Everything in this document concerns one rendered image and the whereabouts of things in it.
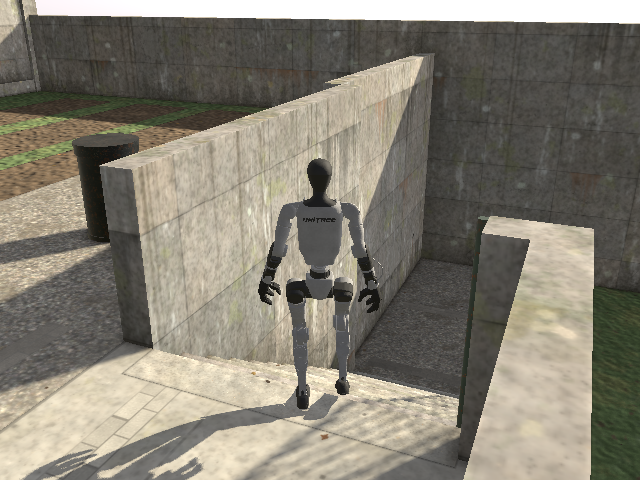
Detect stairs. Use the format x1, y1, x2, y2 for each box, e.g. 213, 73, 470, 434
179, 352, 459, 427

